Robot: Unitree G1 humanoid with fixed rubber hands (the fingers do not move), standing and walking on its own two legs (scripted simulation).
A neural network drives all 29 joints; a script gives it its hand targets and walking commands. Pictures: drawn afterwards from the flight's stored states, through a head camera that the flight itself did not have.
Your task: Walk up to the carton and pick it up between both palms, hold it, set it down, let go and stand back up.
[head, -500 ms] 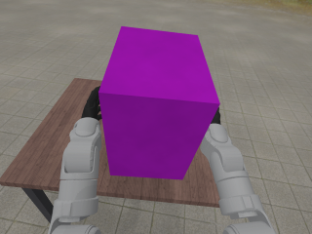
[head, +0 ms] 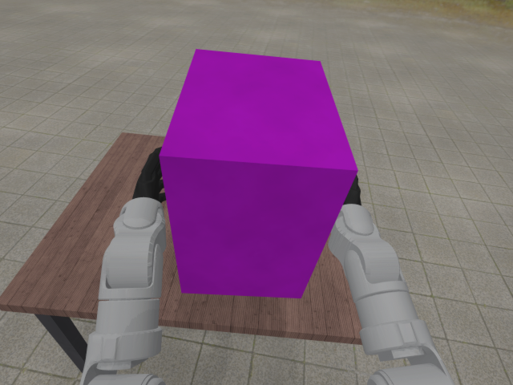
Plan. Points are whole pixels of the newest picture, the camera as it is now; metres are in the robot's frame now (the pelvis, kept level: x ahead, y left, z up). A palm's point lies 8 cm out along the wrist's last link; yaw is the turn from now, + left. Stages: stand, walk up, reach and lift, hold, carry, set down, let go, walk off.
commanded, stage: hold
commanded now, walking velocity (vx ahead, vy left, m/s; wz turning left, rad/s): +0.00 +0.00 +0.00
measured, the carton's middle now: (250, 178) +0.41 +0.00 +0.16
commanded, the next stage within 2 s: none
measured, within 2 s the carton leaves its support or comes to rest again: neither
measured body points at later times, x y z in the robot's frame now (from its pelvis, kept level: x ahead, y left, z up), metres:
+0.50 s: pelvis +0.00 +0.01 +0.00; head -0.02 +0.02 +0.45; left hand +0.37 +0.15 +0.17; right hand +0.37 -0.14 +0.16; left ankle +0.05 +0.14 -0.75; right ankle +0.00 -0.11 -0.75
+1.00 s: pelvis +0.00 +0.00 +0.00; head -0.03 +0.02 +0.45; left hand +0.36 +0.15 +0.17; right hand +0.36 -0.15 +0.16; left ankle +0.05 +0.14 -0.75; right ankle +0.00 -0.11 -0.75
